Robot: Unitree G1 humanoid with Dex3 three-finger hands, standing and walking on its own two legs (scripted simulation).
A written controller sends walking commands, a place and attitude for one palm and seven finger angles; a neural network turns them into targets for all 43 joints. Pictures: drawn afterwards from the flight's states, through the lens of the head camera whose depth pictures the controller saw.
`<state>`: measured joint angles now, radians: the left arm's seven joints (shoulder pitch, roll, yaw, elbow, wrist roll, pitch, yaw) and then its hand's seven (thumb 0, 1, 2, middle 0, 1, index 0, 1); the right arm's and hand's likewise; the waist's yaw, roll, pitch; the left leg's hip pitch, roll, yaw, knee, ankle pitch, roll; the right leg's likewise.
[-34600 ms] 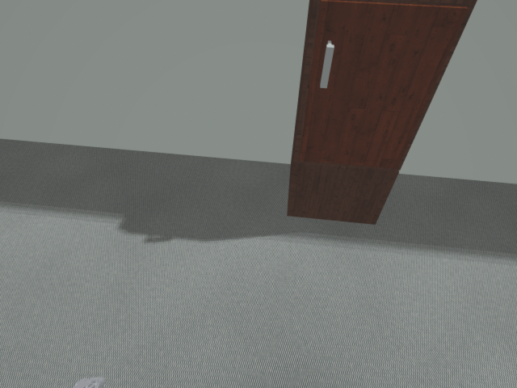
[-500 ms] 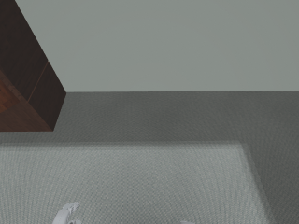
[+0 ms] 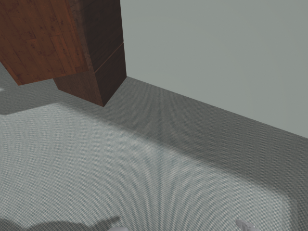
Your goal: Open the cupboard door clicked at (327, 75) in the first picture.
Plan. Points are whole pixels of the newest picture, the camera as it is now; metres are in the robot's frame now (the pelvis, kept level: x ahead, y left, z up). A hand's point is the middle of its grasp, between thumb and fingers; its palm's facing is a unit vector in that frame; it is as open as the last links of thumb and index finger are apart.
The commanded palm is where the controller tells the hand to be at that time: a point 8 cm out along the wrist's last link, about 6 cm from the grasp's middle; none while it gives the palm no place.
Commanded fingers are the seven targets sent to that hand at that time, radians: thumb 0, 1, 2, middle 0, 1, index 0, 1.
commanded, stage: turn to face it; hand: left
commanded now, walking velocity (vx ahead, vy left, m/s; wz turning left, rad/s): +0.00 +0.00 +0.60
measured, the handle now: out of the picture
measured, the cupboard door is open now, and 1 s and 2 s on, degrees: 46 46 46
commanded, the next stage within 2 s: take the last steps up to it in 0.66 s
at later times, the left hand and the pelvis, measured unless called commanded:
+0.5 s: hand out of the picture +0.11 +0.20 -0.14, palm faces +0.22 -0.94 -0.26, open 7.4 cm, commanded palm none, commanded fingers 0.00 0.90 0.90 -0.20 -0.30 -0.20 -0.30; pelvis +0.02 -0.03 +0.01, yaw +13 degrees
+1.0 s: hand out of the picture -0.08 +0.16 -0.17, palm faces +0.52 -0.83 -0.21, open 7.4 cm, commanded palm none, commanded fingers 0.00 0.90 0.90 -0.20 -0.30 -0.20 -0.30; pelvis +0.04 +0.00 +0.01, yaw +27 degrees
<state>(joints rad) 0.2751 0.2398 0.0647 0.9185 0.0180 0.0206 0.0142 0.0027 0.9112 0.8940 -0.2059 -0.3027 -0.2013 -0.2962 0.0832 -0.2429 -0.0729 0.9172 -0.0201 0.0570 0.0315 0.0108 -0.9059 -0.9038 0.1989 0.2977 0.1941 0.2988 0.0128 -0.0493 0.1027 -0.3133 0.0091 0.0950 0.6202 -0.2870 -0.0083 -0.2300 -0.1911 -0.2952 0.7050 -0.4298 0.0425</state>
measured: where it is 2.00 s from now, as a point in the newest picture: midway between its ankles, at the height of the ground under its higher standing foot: (114, 202)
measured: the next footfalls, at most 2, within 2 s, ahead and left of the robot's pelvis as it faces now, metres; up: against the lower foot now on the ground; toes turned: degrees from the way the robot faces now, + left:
right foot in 0.50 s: +0.07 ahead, -0.13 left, +0.00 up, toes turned +12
left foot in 0.98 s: +0.03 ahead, +0.09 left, +0.00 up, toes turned +32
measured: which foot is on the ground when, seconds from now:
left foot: down 0.00-0.50, up 0.52-0.96, down 0.98-1.00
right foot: up 0.00-0.48, down 0.50-1.00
